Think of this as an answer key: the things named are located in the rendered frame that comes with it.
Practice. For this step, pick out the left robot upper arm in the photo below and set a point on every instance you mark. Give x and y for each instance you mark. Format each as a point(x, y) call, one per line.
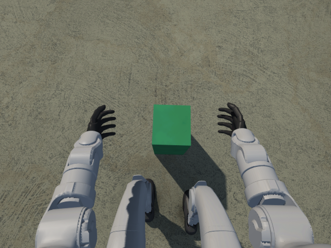
point(68, 228)

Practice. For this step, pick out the left robot forearm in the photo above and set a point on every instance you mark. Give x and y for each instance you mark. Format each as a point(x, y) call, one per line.
point(77, 187)

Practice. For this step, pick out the robot right hand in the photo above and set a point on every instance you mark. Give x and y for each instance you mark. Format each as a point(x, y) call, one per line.
point(236, 119)

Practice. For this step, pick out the right robot foot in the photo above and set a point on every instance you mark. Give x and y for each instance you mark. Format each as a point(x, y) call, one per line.
point(190, 229)

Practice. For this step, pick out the right robot upper arm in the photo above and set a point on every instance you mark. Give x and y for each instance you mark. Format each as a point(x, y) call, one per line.
point(280, 226)

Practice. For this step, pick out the robot left hand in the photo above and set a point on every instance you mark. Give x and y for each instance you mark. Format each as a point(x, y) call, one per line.
point(96, 121)

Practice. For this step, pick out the right robot forearm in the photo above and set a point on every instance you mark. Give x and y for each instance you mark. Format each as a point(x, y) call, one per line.
point(262, 186)

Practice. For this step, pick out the carton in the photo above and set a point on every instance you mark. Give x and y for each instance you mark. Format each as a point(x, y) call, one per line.
point(171, 129)

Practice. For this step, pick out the left robot shin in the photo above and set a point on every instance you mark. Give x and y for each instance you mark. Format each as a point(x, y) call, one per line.
point(140, 177)

